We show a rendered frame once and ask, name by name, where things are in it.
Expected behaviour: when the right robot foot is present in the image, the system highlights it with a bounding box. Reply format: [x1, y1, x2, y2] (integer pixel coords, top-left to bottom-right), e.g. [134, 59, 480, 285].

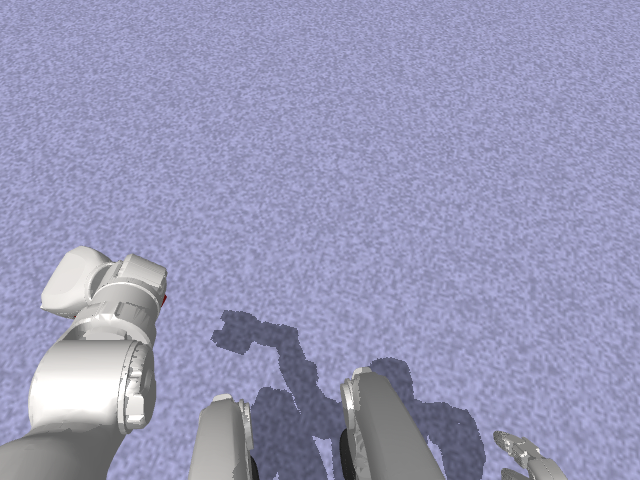
[339, 428, 356, 480]

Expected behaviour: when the right robot hand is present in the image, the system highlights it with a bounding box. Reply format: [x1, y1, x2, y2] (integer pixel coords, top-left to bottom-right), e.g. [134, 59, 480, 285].
[493, 431, 568, 480]

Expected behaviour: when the left robot hand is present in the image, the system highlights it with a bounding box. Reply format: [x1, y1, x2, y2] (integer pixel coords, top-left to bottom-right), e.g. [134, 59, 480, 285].
[40, 246, 112, 320]

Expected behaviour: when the left robot arm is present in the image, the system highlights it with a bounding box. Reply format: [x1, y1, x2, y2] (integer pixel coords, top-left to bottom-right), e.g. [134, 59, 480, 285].
[0, 253, 167, 480]

